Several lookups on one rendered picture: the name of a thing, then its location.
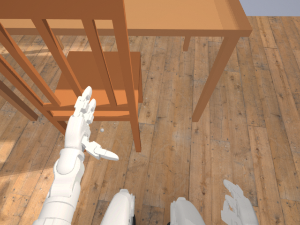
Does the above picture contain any robot right hand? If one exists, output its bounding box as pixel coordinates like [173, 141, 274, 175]
[221, 180, 259, 225]

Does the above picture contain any table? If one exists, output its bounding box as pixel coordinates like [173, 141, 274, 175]
[0, 0, 253, 122]

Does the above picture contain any robot thigh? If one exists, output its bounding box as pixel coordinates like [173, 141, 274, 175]
[170, 200, 206, 225]
[100, 192, 135, 225]

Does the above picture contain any robot right thigh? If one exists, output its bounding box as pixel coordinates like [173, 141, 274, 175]
[170, 200, 206, 225]

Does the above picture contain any robot left hand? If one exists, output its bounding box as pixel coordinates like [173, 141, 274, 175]
[64, 86, 119, 161]

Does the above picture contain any chair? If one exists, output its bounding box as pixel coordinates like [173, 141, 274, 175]
[0, 0, 143, 152]

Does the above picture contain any robot left thigh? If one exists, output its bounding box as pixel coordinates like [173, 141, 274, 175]
[100, 192, 135, 225]

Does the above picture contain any left robot forearm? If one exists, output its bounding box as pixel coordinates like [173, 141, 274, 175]
[32, 148, 85, 225]

